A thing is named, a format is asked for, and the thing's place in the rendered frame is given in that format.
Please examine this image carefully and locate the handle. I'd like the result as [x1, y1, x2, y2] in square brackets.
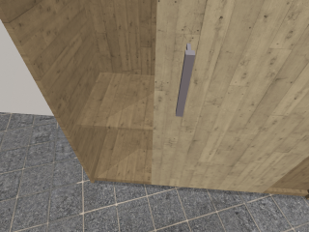
[176, 43, 195, 117]

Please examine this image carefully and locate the wardrobe door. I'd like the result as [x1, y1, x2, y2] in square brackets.
[270, 156, 309, 190]
[151, 0, 309, 193]

